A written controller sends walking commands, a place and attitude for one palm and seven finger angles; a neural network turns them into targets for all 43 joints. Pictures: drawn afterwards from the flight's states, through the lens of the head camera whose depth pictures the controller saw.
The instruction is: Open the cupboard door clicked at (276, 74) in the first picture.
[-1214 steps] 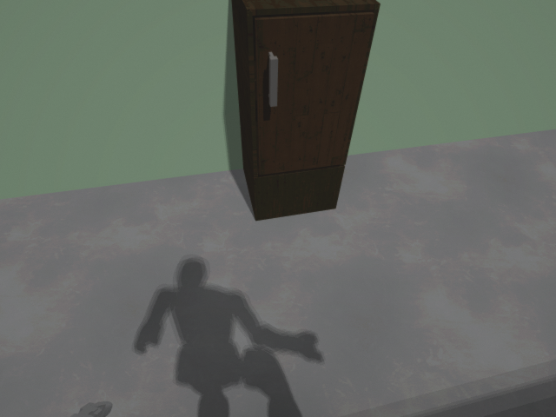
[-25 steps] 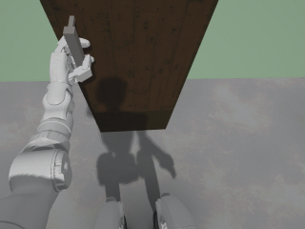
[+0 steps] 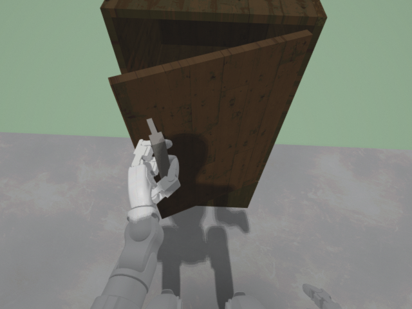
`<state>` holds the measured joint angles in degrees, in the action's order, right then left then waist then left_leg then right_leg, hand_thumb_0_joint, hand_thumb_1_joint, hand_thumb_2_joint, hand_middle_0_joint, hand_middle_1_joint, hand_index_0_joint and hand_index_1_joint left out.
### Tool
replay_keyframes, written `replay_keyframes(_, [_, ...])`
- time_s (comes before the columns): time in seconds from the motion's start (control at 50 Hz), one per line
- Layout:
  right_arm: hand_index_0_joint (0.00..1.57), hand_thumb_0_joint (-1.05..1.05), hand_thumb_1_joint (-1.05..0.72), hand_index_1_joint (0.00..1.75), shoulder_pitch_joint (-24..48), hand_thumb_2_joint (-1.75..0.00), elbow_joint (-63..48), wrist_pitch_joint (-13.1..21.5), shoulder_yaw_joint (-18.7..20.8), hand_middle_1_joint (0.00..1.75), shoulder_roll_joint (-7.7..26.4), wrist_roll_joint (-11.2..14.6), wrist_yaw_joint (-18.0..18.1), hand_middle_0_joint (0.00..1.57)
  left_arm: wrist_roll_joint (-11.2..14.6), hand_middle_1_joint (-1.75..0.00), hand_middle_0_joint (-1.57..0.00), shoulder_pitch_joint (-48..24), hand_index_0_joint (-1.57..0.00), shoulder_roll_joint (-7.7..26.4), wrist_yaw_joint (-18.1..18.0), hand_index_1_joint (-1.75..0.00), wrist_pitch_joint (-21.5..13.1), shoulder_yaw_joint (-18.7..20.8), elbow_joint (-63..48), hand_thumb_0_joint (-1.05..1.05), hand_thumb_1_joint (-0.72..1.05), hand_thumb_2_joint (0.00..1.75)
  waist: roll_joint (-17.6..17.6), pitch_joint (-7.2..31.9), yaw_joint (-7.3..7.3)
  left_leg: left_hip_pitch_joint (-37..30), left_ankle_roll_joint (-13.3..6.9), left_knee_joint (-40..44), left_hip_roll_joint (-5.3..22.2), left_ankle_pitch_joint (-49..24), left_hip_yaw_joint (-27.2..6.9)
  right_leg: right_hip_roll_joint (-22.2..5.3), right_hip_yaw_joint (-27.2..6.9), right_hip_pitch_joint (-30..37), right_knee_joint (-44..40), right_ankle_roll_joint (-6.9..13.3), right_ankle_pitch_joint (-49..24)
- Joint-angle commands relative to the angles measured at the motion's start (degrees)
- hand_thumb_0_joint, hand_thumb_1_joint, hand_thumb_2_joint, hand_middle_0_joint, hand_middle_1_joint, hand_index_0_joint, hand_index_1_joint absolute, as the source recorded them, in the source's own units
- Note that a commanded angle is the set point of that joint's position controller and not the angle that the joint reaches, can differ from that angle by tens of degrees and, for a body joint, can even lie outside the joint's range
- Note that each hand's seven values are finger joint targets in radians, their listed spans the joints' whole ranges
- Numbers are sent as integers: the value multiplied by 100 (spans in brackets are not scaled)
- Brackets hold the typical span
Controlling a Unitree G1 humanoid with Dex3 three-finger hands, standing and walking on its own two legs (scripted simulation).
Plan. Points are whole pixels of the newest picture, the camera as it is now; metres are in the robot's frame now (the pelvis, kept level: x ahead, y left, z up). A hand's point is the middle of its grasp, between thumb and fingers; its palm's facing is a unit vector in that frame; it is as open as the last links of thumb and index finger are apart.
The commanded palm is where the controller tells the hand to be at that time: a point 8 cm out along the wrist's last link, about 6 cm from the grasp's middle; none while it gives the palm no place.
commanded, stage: pull the door open along its arc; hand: left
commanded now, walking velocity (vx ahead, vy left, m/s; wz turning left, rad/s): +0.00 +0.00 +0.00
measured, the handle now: (159, 153) +0.41 +0.10 +0.04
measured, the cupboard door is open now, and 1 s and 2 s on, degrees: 25 44 46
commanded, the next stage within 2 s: open thumb and fingers to let go in 0.40 s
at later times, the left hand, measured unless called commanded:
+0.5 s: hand (218, 225) +0.26 -0.02 +0.04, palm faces +0.16 -0.99 -0.06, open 6.6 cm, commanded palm +0.23 +0.04 +0.04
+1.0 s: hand (209, 220) +0.27 +0.00 +0.03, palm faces +0.33 -0.94 -0.04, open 12.3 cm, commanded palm +0.23 +0.04 +0.04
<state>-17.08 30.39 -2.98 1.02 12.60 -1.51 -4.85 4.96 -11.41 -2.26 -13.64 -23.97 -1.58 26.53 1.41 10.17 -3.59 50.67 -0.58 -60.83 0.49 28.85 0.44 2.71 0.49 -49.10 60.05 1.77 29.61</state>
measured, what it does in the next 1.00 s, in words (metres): shifts its weight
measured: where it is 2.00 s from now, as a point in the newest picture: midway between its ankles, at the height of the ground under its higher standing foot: outside the picture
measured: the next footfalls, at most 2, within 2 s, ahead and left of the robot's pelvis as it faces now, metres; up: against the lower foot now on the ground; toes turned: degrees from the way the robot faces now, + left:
none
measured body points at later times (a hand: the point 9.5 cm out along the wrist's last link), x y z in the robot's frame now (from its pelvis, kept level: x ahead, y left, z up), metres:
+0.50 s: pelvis +0.01 -0.06 +0.00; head +0.04 -0.08 +0.45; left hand +0.25 +0.04 +0.05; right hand +0.20 -0.24 -0.08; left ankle +0.00 +0.11 -0.66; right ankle -0.01 -0.10 -0.66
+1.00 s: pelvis -0.02 -0.07 -0.01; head +0.05 -0.11 +0.44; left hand +0.25 +0.05 +0.04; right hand +0.16 -0.28 -0.13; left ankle +0.00 +0.11 -0.66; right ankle -0.01 -0.10 -0.66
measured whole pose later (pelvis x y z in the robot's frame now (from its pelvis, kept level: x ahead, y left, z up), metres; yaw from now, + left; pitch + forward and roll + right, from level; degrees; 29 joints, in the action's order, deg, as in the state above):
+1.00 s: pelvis -0.02 -0.07 -0.01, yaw +6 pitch +16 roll +3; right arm -12.3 32.8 3.2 0.8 11.1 -3.3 -1.7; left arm -4.0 5.7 -5.2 -30.1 -19.5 -14.8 11.6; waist 2.5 10.0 -1.7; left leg 50.2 2.0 -60.7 -1.1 26.7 -5.0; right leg 1.6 5.9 -49.1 64.5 7.5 31.7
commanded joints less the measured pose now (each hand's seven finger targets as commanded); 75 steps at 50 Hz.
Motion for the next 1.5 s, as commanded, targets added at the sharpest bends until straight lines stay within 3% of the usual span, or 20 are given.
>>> replay_keyframes(0.0, [20, 0, -90, 30, 49, -90, -649, 269, 240, 30, 508, -182, -38, 20, -532, -135, -40, -488, -40, -291, -1271, -135, -354, -276, -1688, 0, 90, 90, -413, 1755, 193, -1232, 24, 422, -71, -2468, -65, -69, 245, 1117, -468, -22, -2818])
replay_keyframes(0.08, [20, 0, -90, 30, 462, -90, -743, 337, 180, 30, 326, -307, -24, 20, -1346, -135, -40, 91, -40, -804, -1905, -135, -95, -879, -2079, 0, 90, 90, -205, 1868, 284, -1244, 36, 374, -105, -2310, -38, -120, 257, 1113, -414, 49, -2657])
replay_keyframes(0.1, [20, 0, -90, 30, 500, -90, -750, 353, 158, 30, 297, -331, 6, 20, -1519, -135, -40, 320, -40, -805, -1973, -135, -5, -925, -2077, 0, 90, 90, -352, 1850, 302, -1225, 26, 369, -100, -2294, -65, -114, 251, 1148, -438, 70, -2633])
replay_keyframes(0.12, [20, 0, -90, 30, 641, -90, -783, 368, 115, 30, 242, -318, 22, 20, -1538, -135, -40, 501, -40, -1059, -1984, -135, 96, -1181, -2126, 0, 90, 90, -215, 1770, 306, -1248, 18, 415, -136, -2141, -42, -133, 246, 1191, -518, 77, -2566])
replay_keyframes(0.16, [20, 0, -90, 30, 803, -90, -841, 402, 98, 30, 204, -257, 71, 20, -1328, -135, -40, 770, -40, -1286, -1959, -135, 266, -1407, -2370, 0, 90, 90, -415, 1805, 286, -1345, 13, 473, -164, -1956, -46, -158, 215, 1430, -712, 41, -2571])
replay_keyframes(0.24, [20, 0, -90, 30, 1041, -90, -961, 470, -2, 30, 96, -145, 106, 20, -909, -135, -40, 2101, -40, -1517, -1756, -135, 555, -1708, -3052, 0, 90, 90, -674, 1665, 389, -1409, 48, 617, -202, -1862, -57, -278, 90, 2019, -986, -79, -3234])
replay_keyframes(0.3, [20, 0, -90, 30, 1137, -90, -997, 536, -84, 30, 37, -95, 68, 20, -861, -135, -40, 3091, -40, -1613, -1589, -135, 714, -1919, -3442, 0, 90, 90, -697, 1410, 422, -1358, 79, 647, -206, -1880, -99, -338, 35, 2210, -1072, -125, -3692])
replay_keyframes(0.32, [20, 0, -90, 30, 1147, -90, -981, 571, -117, 30, 19, -89, 53, 20, -882, -135, -40, 2890, -40, -1716, -1565, -135, 736, -2111, -3572, 0, 90, 90, -619, 1254, 271, -1334, 71, 592, -214, -1833, -102, -378, -12, 2078, -1089, -164, -3813])
replay_keyframes(0.44, [20, 0, -90, 30, 1032, -90, -946, 648, -135, 30, 48, -159, 173, 20, -1074, -135, -40, 2079, -40, -1098, -1614, -135, 667, -1687, -3179, 0, 90, 90, -482, 812, 139, -873, 111, 381, -307, -1216, -203, -595, -528, 1721, -1329, -275, -3211])
replay_keyframes(0.48, [20, 0, -90, 30, 1001, -90, -818, 670, -124, 30, 72, -185, 232, 20, -1096, -135, -40, 1263, -40, -867, -1705, -135, 542, -1425, -2979, 0, 90, 90, -638, 707, 30, -608, 119, 243, -313, -996, -270, -695, -778, 1579, -1405, -321, -2831])
replay_keyframes(0.62, [20, 0, -90, 30, 975, -90, -708, 790, 17, 30, 108, -216, 310, 20, -931, -130, -36, 1381, -36, -1038, -1776, -130, 310, -1280, -2768, 0, 41, 69, -998, 1482, 185, -282, 135, 131, -334, -984, -298, -850, -1056, 2125, -1343, -392, -3210])
replay_keyframes(0.78, [20, 0, -90, 30, 862, -90, -623, 865, 89, 30, 226, -201, 339, 20, -1064, -124, -32, 780, -32, -987, -1560, -124, 49, -1608, -2917, 0, -15, 45, -851, 1396, 6, -170, 51, 34, -275, -824, -375, -902, -1138, 1776, -1365, -413, -2586])
replay_keyframes(0.88, [20, 0, -90, 30, 822, -90, -631, 918, 111, 30, 237, -191, 357, 20, -1023, -120, -30, 884, -30, -986, -1577, -120, 4, -1555, -2823, 0, -50, 30, -962, 1493, 53, -204, 44, 55, -266, -859, -378, -862, -1056, 1772, -1315, -383, -2499])
replay_keyframes(0.92, [20, 0, -90, 30, 799, -90, -635, 913, 115, 30, 237, -188, 355, 20, -1035, -120, -30, 822, -30, -981, -1598, -120, 31, -1552, -2808, 0, -50, 30, -955, 1520, 52, -210, 45, 65, -271, -915, -372, -852, -1012, 1794, -1268, -373, -2609])
replay_keyframes(1.14, [20, 0, -90, 30, 862, -90, -688, 911, 73, 30, 206, -192, 348, 20, -1028, -65, -21, 646, -21, -1102, -1783, -65, 151, -1533, -2586, 0, -50, 30, -799, 1388, 103, -495, 29, 179, -281, -884, -301, -721, -735, 1499, -1302, -275, -2078])
replay_keyframes(1.28, [20, 0, -90, 30, 915, -90, -724, 940, 53, 30, 184, -189, 301, 20, -1139, -30, -15, 405, -15, -1394, -1887, -30, 197, -1800, -2464, 0, -50, 30, -619, 1281, 61, -783, 6, 234, -276, -910, -260, -560, -380, 1124, -1204, -173, -1726])
replay_keyframes(1.4, [20, 0, -90, 30, 1039, -90, -707, 924, 29, 30, 178, -185, 280, 20, -1092, -30, -15, 181, -15, -1524, -2034, -30, 352, -1765, -2216, 0, -50, 30, -530, 1261, 140, -937, -5, 340, -271, -945, -236, -405, -100, 968, -1113, -65, -1393])
replay_keyframes(1.42, [20, 0, -90, 30, 622, -90, -646, 842, 44, 30, 501, -137, 203, 20, -1761, -30, -15, 214, -15, -780, -738, -30, 137, -3110, -2402, 0, -50, 30, -796, 766, -430, -893, -154, 241, -281, -984, -175, -394, -170, 682, -940, -76, -1943])
replay_keyframes(1.44, [20, 0, -90, 30, 595, -90, -814, 813, 99, 30, 433, -93, 207, 20, -1511, -30, -15, -33, -15, -391, -46, -30, -148, -2642, -2711, 0, -50, 30, -559, 1196, -222, -811, -163, 170, -310, -1075, -209, -460, -238, 940, -802, -41, -2171])
replay_keyframes(1.48, [20, 0, -90, 30, 602, -90, -957, 780, 97, 30, 428, -46, 253, 20, -1274, -30, -15, 79, -15, -124, 738, -30, -382, -2538, -2901, 0, -50, 30, -378, 1629, -104, -831, -165, 126, -314, -1204, -236, -512, -376, 1282, -652, -49, -2555])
